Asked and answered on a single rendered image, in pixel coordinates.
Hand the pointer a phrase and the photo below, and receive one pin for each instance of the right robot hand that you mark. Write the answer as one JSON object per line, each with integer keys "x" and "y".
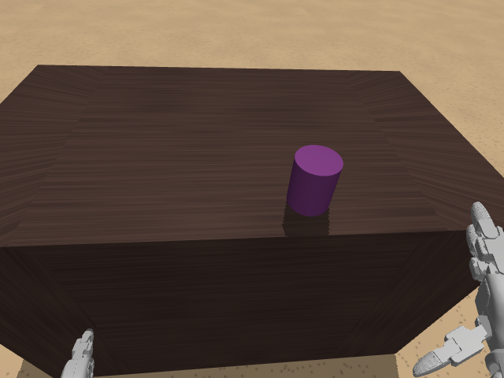
{"x": 486, "y": 245}

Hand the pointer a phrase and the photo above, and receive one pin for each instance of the right robot arm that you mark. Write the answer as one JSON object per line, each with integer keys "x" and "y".
{"x": 495, "y": 363}

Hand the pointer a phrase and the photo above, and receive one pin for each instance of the can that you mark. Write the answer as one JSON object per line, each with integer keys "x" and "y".
{"x": 314, "y": 175}

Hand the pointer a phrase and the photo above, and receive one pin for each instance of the left robot hand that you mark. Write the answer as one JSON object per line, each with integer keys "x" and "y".
{"x": 82, "y": 364}

